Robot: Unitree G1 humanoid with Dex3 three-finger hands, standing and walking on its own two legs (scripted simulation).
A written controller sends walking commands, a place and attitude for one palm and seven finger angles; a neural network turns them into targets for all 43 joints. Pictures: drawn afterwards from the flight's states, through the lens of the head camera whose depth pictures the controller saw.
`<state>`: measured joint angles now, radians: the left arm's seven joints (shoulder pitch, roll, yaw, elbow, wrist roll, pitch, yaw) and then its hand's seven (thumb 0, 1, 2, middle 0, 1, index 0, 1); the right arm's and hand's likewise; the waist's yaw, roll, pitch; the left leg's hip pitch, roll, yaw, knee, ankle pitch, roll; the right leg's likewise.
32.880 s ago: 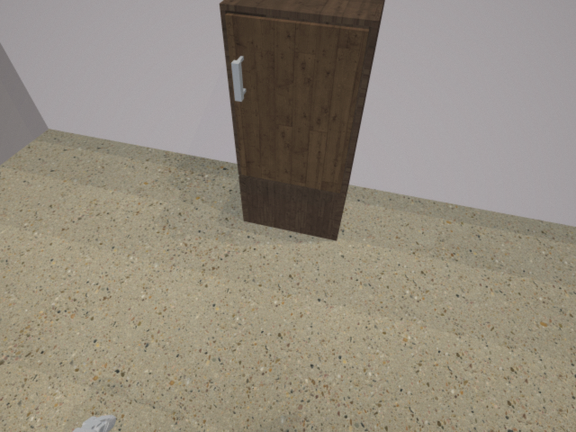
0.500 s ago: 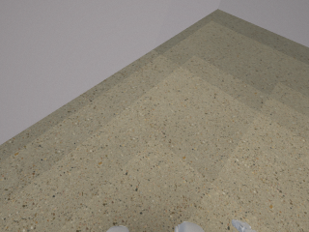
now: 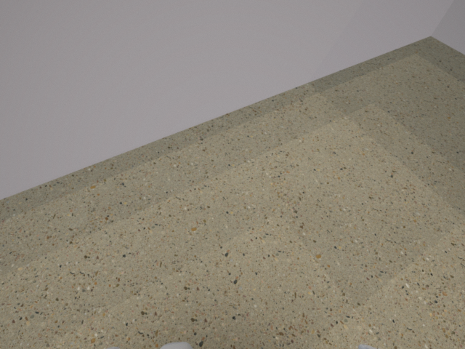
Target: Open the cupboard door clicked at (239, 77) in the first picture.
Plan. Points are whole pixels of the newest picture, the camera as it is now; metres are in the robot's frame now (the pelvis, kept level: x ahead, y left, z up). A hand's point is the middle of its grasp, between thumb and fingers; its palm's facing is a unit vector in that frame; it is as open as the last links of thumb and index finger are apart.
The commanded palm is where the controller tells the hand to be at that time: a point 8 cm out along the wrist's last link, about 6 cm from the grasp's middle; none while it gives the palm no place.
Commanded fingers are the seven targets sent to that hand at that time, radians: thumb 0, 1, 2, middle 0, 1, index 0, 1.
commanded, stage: turn to face it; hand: left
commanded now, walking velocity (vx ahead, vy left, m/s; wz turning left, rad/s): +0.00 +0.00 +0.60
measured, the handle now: out of the picture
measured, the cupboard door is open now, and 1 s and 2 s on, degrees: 45 45 45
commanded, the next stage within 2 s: none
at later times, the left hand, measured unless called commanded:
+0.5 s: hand out of the picture +0.03 +0.19 -0.14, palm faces +0.28 -0.92 -0.27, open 7.4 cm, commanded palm none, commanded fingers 0.00 0.90 0.90 -0.20 -0.30 -0.20 -0.30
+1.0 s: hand out of the picture -0.01 +0.23 -0.14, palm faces +0.54 -0.80 -0.26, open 7.4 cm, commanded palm none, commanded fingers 0.00 0.90 0.90 -0.20 -0.30 -0.20 -0.30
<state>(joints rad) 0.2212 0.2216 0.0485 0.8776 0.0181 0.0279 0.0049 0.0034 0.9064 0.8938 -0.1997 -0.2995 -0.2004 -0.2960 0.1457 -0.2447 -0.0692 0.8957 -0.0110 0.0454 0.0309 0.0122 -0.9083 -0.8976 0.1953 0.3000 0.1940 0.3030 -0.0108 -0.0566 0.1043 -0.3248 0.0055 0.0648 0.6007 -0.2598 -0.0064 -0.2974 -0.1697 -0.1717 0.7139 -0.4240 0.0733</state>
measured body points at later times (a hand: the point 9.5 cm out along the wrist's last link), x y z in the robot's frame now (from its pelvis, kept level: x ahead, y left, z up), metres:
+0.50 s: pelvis +0.00 -0.03 +0.02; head +0.05 -0.03 +0.46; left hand +0.02 +0.23 -0.12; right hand +0.15 -0.27 -0.13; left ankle -0.03 +0.08 -0.66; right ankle +0.03 -0.16 -0.72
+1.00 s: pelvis +0.00 -0.02 +0.02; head +0.03 +0.02 +0.46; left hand -0.04 +0.27 -0.12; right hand +0.20 -0.20 -0.12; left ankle -0.02 +0.09 -0.72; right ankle +0.08 -0.16 -0.69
